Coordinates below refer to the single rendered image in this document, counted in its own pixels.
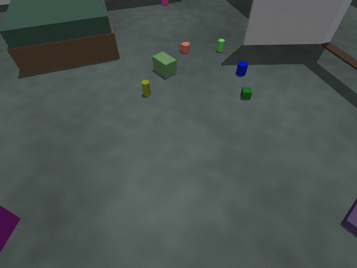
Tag bed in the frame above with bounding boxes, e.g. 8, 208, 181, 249
0, 0, 120, 76

